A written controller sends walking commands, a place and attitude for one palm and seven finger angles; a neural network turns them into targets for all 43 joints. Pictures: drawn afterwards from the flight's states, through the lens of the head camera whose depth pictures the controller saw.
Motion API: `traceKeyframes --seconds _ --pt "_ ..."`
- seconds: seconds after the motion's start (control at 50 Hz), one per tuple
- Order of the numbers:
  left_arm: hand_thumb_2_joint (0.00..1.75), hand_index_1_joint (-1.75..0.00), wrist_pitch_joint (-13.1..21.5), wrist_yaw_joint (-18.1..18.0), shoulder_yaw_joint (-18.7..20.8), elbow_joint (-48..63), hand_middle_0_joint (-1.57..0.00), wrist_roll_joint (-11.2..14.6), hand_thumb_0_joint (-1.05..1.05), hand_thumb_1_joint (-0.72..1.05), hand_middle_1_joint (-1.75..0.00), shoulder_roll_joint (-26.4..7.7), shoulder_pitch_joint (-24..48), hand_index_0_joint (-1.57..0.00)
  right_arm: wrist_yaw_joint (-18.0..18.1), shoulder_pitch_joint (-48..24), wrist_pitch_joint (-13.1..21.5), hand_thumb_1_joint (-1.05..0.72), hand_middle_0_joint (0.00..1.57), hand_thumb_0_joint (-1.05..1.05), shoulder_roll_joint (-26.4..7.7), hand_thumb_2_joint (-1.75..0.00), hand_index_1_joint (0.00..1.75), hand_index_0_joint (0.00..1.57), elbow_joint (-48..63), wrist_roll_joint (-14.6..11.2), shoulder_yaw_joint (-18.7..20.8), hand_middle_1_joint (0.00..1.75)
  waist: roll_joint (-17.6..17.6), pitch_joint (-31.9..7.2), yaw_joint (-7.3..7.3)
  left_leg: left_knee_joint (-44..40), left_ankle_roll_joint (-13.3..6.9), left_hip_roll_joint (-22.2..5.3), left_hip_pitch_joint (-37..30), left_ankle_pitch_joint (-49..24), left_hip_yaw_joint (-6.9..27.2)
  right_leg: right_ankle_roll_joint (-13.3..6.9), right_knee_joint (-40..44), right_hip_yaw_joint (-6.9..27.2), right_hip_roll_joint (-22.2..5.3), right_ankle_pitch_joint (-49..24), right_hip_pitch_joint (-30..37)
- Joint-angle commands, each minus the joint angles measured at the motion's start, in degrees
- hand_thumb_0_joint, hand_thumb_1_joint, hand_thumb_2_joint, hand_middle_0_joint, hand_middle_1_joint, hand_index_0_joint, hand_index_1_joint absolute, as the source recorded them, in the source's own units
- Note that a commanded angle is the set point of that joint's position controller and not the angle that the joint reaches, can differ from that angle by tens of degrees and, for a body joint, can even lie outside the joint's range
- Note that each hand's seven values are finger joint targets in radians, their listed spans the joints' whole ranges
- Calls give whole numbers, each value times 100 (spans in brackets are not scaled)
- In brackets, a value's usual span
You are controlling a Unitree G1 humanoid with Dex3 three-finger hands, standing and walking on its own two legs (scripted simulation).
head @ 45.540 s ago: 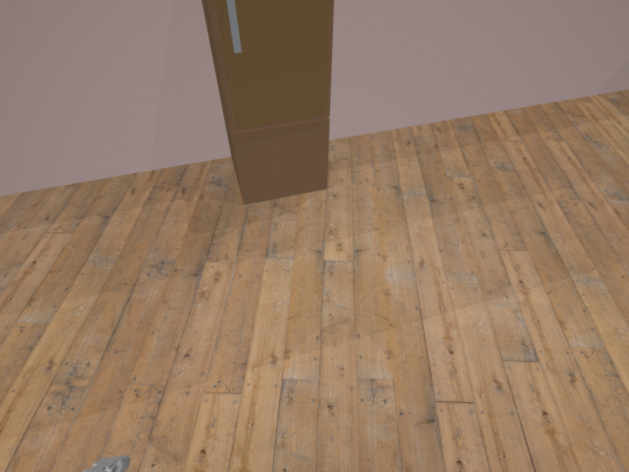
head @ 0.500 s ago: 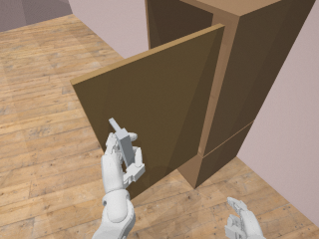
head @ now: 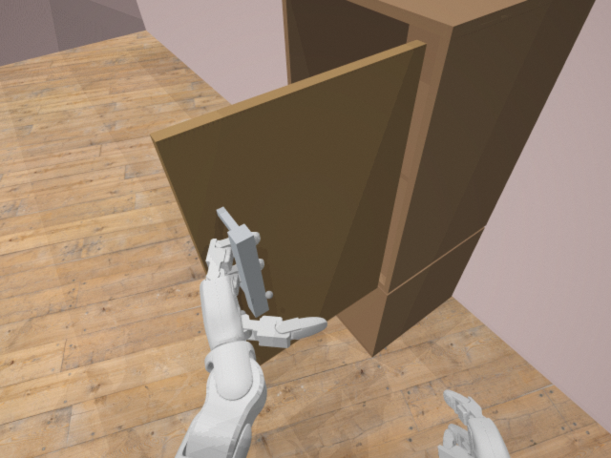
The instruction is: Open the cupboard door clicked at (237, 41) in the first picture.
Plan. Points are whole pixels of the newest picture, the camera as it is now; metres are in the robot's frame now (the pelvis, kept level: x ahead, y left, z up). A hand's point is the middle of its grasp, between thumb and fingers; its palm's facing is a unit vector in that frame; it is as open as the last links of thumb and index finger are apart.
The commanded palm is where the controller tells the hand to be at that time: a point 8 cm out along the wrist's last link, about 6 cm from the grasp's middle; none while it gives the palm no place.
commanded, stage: open thumb and fingers to let go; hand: left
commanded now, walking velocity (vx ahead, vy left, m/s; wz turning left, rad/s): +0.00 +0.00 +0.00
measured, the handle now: (242, 264) +0.35 +0.11 +0.08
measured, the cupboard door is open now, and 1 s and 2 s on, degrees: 90 90 90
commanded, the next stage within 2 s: slide the hand sideways off the handle in 0.24 s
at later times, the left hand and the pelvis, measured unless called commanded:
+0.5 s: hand (258, 310) +0.28 +0.08 +0.08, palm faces -0.05 -0.99 -0.11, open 16.3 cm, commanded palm +0.26 +0.11 +0.08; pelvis -0.01 +0.01 +0.00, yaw +0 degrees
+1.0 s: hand (229, 333) +0.25 +0.11 +0.08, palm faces -0.08 -1.00 -0.03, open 16.3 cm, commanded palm +0.22 +0.16 +0.08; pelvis +0.01 +0.02 -0.01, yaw -1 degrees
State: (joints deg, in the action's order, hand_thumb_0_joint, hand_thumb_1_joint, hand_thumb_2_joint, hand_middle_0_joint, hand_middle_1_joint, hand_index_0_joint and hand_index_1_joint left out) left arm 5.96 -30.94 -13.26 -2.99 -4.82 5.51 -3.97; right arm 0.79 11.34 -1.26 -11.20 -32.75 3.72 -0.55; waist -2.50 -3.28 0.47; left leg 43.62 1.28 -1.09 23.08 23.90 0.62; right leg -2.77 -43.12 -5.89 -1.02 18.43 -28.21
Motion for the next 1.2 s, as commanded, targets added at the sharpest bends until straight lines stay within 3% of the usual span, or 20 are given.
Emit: traceKeyframes --seconds 0.0,0.08,0.16,0.2,0.28,0.32,0.34,0.36,0.38,0.42,0.46,0.5,0.54,0.62,0.64,0.72,0.8,0.98,1.12,1.18 --pt "30 -80 354 -96 -175 1163 -23 -119 0 -50 -80 488 1529 -23 33 -773 315 -90 20 0 -400 -90 30 20 930 -47 109 30 693 -1037 -24 -616 -197 226 212 -753 -48 104 958 444 -107 -141 918" --pt "30 -60 315 -148 21 1040 -20 -61 0 -50 -60 331 1742 -20 62 -824 281 -90 20 0 -390 -90 30 20 896 -45 90 30 758 -1070 32 -684 -206 241 202 -679 -54 100 1085 509 -117 65 1004" --pt "30 -40 335 -160 -121 879 -17 -114 0 -50 -40 525 1830 -17 44 -851 269 -90 20 0 -381 -90 30 20 873 -48 91 30 642 -948 -1 -731 -196 215 156 -611 -47 80 1080 452 -99 183 876" --pt "30 -30 323 -186 -136 760 -15 -119 0 -50 -30 553 1934 -15 34 -834 263 -90 20 0 -387 -90 30 20 849 -43 84 30 755 -941 -32 -728 -199 210 184 -608 -30 83 1040 411 -79 157 840" --pt "30 -30 295 -230 -12 722 -15 -80 0 -50 -30 442 2050 -15 43 -860 223 -90 20 0 -381 -90 30 20 829 -48 79 30 765 -1010 -2 -745 -194 218 180 -624 -29 83 1043 419 -76 134 896" --pt "30 -30 273 -231 -106 750 -15 -83 0 -50 -30 568 1966 -15 33 -853 208 -90 20 0 -375 -90 30 20 840 -52 85 30 787 -1005 2 -761 -187 197 146 -736 -22 73 1000 371 -59 -12 908" --pt "30 -30 496 937 -1206 594 -15 -611 0 -50 -30 131 2026 -15 5 -453 236 -90 20 0 -566 -90 30 20 629 -34 45 30 952 -595 -461 -699 -283 196 64 -804 -34 82 827 459 -64 -613 648" --pt "30 -30 751 1565 -623 1066 -15 -400 0 -50 -30 -432 2298 -15 59 -334 278 -90 20 0 -560 -90 30 20 823 -100 106 30 732 -1139 -261 -668 -305 215 77 -937 -50 62 683 468 -93 -915 906" --pt "30 -30 894 2055 -455 1171 -15 -300 0 -50 -30 -728 2160 -15 114 -354 307 -90 20 0 -567 -90 30 20 884 -125 105 30 541 -1386 -149 -659 -304 224 17 -998 -80 51 619 532 -108 -1072 1122" --pt "30 -30 968 2979 -682 1115 -15 104 0 -50 -30 -566 2040 -15 155 -340 458 -90 20 0 -559 -90 30 20 1032 -252 29 30 471 -1150 -246 -669 -310 233 63 -854 -53 65 643 511 -102 -987 1032" --pt "30 -30 838 3529 -501 1014 -15 775 0 -50 -30 -439 1945 -15 193 -404 622 -90 20 0 -568 -90 30 20 1154 -397 -34 30 384 -864 -229 -752 -256 221 137 -554 14 65 728 436 -56 -549 899" --pt "30 -30 682 3536 -154 984 -15 1162 0 -50 -30 -457 1854 -15 211 -436 778 -90 20 0 -597 -90 30 20 1192 -463 -52 30 670 -727 -164 -828 -212 218 261 -268 104 104 829 373 -32 0 791" --pt "30 -30 598 3358 86 1094 -15 1244 0 -50 -30 -507 1217 -15 147 -429 909 -90 20 0 -612 -90 30 20 1258 -462 -34 30 682 -810 40 -882 -190 219 260 -395 105 98 777 309 -15 -19 871" --pt "30 -30 538 3014 236 1567 -15 917 0 -50 -30 -745 746 -15 30 -295 963 -90 20 0 -628 -90 30 20 1331 -409 6 30 754 -835 64 -856 -183 165 276 -708 54 113 611 287 -20 -418 864" --pt "30 -30 536 2959 341 1650 -15 838 0 -50 -30 -900 529 -15 8 -278 958 -90 20 0 -647 -90 30 20 1338 -398 14 30 577 -853 129 -848 -171 169 299 -762 30 92 576 307 -23 -463 905" --pt "30 -30 526 2908 390 2025 -15 709 0 -50 -30 -1019 308 -15 -2 -276 934 -90 20 0 -623 -90 30 20 1428 -372 -12 30 428 -796 81 -765 -173 168 357 -712 -10 87 506 321 -16 -446 805" --pt "30 -30 612 2907 584 2449 -15 829 0 -50 -30 -1152 -25 -15 41 -266 985 -90 20 0 -612 -90 30 20 1480 -377 -13 30 413 -914 76 -676 -175 165 362 -809 -36 99 461 330 5 -591 869" --pt "30 -30 711 3218 439 2999 -15 887 0 -50 -30 -1151 -1009 -15 55 -34 1190 -90 20 0 -662 -90 30 20 1528 -384 32 30 373 -981 -40 -419 -162 144 371 -1283 33 127 175 235 31 -1170 711" --pt "30 -30 712 3414 976 3368 -15 1037 0 -50 -30 -1535 -1953 -15 104 73 1243 -90 20 0 -668 -90 30 20 1656 -388 52 30 555 -1031 71 -244 -177 177 587 -1452 6 147 45 265 26 -1469 844" --pt "30 -30 830 3526 1142 3497 -15 1168 0 -50 -30 -1638 -2216 -15 117 82 1284 -90 20 0 -681 -90 30 20 1663 -413 65 30 389 -977 61 -169 -165 184 653 -1439 -2 142 14 282 31 -1453 785"
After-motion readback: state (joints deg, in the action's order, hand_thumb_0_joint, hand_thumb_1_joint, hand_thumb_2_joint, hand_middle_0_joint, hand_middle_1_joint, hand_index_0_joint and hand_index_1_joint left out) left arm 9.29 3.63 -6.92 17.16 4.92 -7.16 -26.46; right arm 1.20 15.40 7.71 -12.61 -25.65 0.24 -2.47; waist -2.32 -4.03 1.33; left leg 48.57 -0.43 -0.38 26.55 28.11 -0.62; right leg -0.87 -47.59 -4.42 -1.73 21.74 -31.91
